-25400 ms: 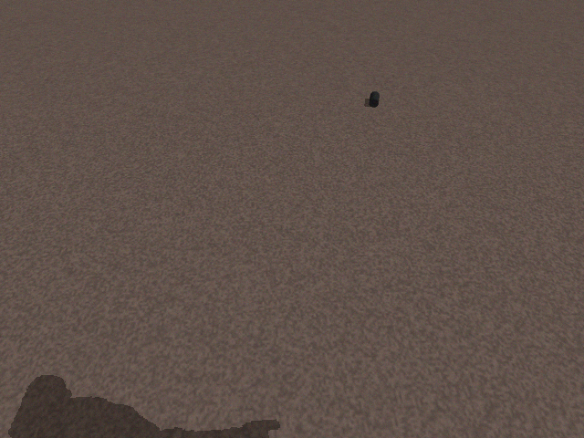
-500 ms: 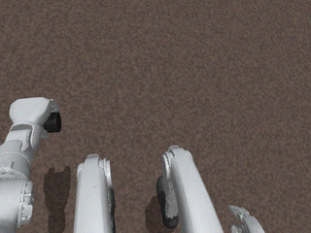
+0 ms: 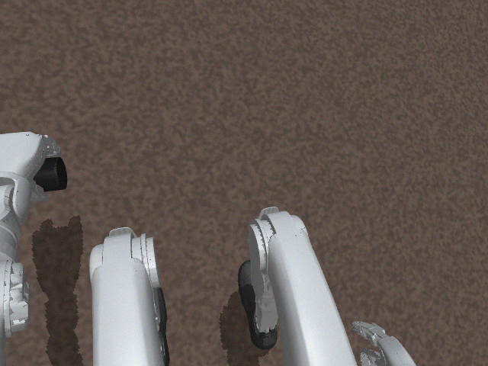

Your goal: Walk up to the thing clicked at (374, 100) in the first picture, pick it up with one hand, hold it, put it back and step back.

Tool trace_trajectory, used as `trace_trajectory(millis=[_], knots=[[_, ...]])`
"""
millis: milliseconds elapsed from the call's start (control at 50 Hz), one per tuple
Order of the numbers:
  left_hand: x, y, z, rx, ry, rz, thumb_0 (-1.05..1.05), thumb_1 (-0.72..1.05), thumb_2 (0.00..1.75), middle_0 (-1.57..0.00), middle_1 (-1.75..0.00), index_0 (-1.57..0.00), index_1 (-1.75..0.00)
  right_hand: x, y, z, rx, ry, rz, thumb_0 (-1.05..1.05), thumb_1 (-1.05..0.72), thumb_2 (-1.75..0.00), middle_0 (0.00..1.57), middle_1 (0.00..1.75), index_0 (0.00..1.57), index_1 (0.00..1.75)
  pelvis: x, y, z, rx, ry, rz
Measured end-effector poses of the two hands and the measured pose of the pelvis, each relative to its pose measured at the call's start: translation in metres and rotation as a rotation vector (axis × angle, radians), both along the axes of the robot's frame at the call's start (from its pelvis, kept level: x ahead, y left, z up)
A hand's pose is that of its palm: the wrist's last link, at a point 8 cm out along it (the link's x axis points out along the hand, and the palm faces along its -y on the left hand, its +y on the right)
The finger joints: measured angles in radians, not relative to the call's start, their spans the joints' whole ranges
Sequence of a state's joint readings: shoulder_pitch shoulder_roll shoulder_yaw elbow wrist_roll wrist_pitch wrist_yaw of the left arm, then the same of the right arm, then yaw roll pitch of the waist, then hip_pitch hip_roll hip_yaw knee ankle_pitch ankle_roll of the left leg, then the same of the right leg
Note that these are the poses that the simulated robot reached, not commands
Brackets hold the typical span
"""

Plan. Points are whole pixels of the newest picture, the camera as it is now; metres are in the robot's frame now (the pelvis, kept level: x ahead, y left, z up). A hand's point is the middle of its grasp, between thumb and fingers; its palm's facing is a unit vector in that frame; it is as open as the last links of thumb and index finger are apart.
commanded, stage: crouch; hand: left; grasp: from above
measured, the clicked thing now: (31, 176) +0.43 +0.30 -0.22
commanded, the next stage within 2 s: lower in 0.24 s
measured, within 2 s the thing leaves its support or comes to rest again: neither
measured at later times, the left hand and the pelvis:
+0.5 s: hand (37, 176) +0.43 +0.30 -0.23, palm faces -0.49 -0.07 -0.87, open 8.2 cm; pelvis +0.00 +0.00 -0.04, yaw -1 degrees
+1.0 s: hand (52, 180) +0.44 +0.29 -0.29, palm faces -0.48 -0.08 -0.87, open 8.2 cm; pelvis +0.00 +0.00 -0.08, yaw -3 degrees
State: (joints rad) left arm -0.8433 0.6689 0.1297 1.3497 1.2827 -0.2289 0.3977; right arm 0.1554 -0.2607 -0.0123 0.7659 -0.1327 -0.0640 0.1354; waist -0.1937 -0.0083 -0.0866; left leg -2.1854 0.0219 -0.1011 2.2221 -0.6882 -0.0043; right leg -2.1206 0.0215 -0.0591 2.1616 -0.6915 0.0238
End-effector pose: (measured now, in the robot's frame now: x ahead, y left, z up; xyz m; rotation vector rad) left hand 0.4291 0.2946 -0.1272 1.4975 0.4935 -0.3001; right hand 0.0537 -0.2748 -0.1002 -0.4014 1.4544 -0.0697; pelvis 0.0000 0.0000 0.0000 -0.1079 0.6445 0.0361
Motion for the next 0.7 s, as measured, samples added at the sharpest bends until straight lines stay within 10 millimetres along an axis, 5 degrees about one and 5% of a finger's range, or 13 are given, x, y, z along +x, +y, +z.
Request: trace_trajectory(millis=[460,700], knots=[[0.01,0.005,-0.039,0.007,-0.006,0.022,0.0,0.29,0.06,-0.99,-0.03,-1.02,-0.05,-0.009,0.0,-0.038,-0.004,0.012,0.022,0.0,-0.9,-0.9,0.2,0.3,0.2,0.3,-0.004,-0.001,-0.041,-0.008,-0.033,-0.015],[0.007,0.004,-0.08,-0.031,0.001,0.0,-0.01,0.27,0.07,-1.02,0.0,-1.03,-0.03,-0.007,0.0,-0.047,-0.032,0.026,0.048,0.0,-0.9,-0.9,0.2,0.3,0.2,0.3,-0.003,0.001,-0.062,-0.026,-0.06,-0.022]])
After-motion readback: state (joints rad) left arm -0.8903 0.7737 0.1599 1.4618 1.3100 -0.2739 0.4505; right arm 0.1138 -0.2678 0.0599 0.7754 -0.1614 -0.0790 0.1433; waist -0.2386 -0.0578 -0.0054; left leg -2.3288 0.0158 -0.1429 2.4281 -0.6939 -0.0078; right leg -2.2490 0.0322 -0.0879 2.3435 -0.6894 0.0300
